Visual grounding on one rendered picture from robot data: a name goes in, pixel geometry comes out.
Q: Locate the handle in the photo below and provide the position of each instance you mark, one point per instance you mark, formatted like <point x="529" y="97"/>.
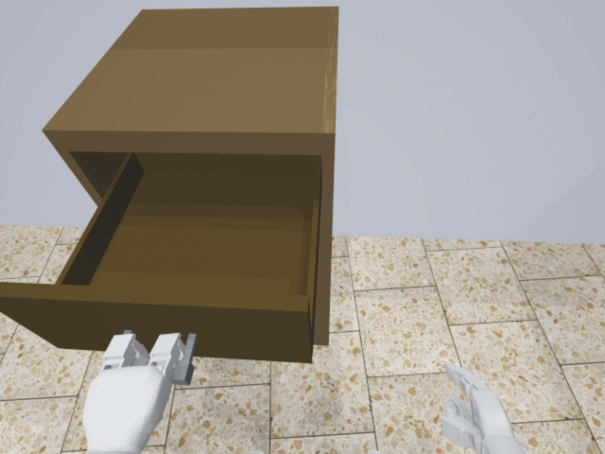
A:
<point x="183" y="372"/>

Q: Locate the left robot hand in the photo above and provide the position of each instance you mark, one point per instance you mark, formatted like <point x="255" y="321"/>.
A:
<point x="125" y="403"/>

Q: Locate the cabinet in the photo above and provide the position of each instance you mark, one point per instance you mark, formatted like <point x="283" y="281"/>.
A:
<point x="225" y="81"/>

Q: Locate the robot right forearm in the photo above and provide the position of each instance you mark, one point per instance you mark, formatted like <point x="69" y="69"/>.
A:
<point x="501" y="444"/>

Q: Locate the drawer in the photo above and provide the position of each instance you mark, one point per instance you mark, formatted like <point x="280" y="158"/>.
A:
<point x="225" y="246"/>

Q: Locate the right robot hand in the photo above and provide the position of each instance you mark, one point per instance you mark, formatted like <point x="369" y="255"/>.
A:
<point x="468" y="424"/>

